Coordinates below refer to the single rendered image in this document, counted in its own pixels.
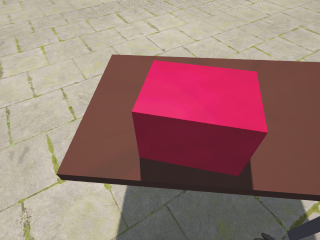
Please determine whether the carton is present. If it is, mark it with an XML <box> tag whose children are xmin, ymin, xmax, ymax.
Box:
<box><xmin>132</xmin><ymin>60</ymin><xmax>268</xmax><ymax>176</ymax></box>

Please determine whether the table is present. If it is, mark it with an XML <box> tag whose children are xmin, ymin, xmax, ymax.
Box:
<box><xmin>56</xmin><ymin>54</ymin><xmax>320</xmax><ymax>240</ymax></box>

